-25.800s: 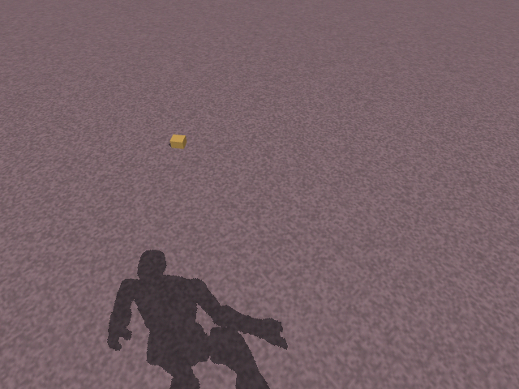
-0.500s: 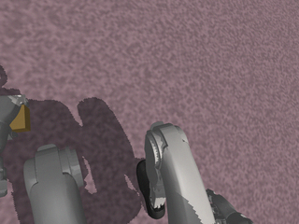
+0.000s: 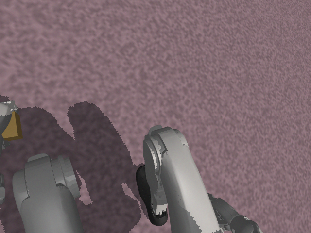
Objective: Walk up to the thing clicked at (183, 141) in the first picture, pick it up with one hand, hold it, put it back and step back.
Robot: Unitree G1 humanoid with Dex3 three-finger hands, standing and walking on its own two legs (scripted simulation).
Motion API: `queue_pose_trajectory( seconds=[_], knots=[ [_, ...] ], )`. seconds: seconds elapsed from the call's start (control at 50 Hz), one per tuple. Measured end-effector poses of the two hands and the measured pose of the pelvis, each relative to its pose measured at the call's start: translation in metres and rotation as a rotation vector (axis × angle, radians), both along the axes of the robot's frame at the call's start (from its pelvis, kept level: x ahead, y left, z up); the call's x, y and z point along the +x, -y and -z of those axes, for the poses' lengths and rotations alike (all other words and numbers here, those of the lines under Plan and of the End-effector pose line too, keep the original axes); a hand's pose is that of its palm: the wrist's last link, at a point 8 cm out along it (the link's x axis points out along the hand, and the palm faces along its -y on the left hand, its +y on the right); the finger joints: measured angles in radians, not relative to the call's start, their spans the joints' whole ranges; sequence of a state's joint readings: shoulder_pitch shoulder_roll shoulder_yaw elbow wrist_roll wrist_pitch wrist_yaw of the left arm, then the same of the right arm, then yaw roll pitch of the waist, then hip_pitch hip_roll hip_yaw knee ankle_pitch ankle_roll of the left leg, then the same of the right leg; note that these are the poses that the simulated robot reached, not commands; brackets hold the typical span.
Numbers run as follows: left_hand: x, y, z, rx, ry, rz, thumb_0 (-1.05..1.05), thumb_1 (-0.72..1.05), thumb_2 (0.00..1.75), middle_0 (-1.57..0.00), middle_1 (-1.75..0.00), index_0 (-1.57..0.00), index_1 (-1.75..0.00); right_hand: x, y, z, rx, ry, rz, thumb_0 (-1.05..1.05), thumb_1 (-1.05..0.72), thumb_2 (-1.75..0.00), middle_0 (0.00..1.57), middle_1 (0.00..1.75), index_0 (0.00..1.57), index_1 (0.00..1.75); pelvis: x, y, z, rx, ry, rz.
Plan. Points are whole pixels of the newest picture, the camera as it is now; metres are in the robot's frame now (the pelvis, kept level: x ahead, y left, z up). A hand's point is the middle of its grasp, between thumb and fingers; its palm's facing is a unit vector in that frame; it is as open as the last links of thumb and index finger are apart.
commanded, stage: rest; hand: left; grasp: from above
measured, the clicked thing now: (1, 127) +0.41 +0.28 -0.25
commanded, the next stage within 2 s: open in 0.52 s
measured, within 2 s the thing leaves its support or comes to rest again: rests again in 1.92 s
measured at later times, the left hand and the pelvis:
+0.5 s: hand (3, 135) +0.39 +0.27 -0.24, palm faces -0.45 -0.05 -0.89, open 9.9 cm; pelvis +0.00 +0.00 +0.00, yaw -1 degrees
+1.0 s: hand (2, 135) +0.38 +0.28 -0.24, palm faces -0.47 -0.07 -0.88, open 12.3 cm; pelvis +0.00 +0.00 +0.00, yaw -1 degrees
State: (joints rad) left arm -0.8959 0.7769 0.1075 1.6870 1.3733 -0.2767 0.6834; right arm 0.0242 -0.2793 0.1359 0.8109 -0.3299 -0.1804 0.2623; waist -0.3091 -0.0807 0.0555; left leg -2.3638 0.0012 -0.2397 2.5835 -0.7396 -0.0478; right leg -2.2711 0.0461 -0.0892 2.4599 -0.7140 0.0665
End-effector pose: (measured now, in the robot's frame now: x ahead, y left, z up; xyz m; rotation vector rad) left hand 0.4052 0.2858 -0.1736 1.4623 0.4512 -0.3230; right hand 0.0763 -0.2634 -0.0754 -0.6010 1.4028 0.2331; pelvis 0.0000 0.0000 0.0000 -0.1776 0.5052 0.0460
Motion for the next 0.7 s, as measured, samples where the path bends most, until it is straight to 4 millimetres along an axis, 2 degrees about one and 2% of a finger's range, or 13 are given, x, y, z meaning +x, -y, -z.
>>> queue_pose_trajectory(
  seconds=[0.14,0.32,0.7],
  knots=[
    [-0.005,-0.006,0.005,-0.015,-0.030,-0.002,0.00,-0.04,0.62,-0.70,-0.58,-0.72,-0.55,-0.008,0.001,-0.004,-0.008,-0.025,-0.007,0.00,-0.92,-0.90,0.20,0.30,0.20,0.30,-0.001,-0.001,0.000,-0.008,0.014,0.002],
    [-0.011,0.001,0.008,-0.018,-0.010,0.066,0.00,-0.04,0.62,-0.70,-0.59,-0.72,-0.55,-0.013,0.000,-0.009,-0.008,-0.053,-0.040,0.00,-0.92,-0.90,0.20,0.30,0.20,0.30,-0.002,-0.003,-0.001,-0.019,0.025,0.007],
    [-0.012,0.009,0.010,-0.013,0.024,0.028,-0.01,-0.03,0.61,-0.68,-0.62,-0.71,-0.56,0.011,-0.004,-0.013,0.027,0.020,-0.087,0.00,-0.92,-0.90,0.20,0.30,0.20,0.30,-0.003,-0.005,-0.003,-0.025,0.024,0.011]
  ],
)
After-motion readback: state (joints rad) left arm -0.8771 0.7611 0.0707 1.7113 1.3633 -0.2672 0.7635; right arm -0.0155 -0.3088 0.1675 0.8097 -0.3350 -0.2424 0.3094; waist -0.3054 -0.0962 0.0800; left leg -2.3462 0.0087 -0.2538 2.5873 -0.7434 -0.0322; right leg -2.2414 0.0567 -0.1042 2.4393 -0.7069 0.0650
